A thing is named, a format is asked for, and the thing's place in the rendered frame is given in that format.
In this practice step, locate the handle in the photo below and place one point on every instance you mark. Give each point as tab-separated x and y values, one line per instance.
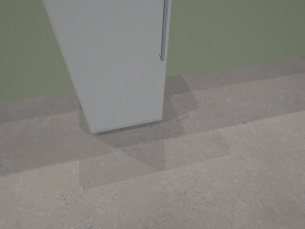
164	29

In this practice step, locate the fridge door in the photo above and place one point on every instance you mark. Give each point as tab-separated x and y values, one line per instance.
112	48

